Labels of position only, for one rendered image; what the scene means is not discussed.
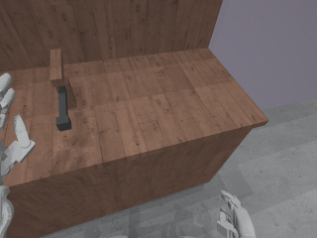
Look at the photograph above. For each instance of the counter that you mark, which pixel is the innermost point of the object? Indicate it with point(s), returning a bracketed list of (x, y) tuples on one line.
[(153, 112)]

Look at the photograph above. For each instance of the tap lever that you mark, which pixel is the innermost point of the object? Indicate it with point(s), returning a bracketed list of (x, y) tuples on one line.
[(62, 122)]

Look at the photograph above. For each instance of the left robot hand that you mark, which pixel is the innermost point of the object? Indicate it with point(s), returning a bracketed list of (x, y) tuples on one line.
[(19, 150)]

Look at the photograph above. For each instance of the left robot forearm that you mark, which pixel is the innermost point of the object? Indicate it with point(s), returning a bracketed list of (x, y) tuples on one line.
[(7, 211)]

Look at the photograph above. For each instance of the right robot hand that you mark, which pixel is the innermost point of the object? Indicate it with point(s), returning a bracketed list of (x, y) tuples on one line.
[(239, 222)]

